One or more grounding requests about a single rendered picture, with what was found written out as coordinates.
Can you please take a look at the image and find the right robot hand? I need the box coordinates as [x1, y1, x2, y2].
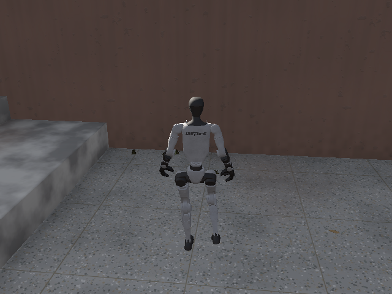
[220, 169, 235, 182]

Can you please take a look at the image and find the robot right forearm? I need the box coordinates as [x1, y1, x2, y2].
[221, 148, 233, 171]

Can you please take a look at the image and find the robot left forearm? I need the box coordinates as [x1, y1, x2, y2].
[160, 147, 172, 168]

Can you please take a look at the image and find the robot shin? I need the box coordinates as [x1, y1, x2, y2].
[209, 194, 218, 236]
[181, 203, 191, 242]

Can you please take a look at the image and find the right robot upper arm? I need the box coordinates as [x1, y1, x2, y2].
[209, 123, 227, 157]

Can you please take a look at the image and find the robot right shin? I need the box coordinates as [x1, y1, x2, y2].
[209, 194, 218, 236]

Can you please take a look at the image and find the left robot hand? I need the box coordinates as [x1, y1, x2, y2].
[159, 166, 174, 177]

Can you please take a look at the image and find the left robot upper arm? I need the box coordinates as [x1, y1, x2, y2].
[165, 123, 184, 157]

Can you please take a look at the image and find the robot left shin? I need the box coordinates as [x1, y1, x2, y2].
[181, 203, 191, 242]

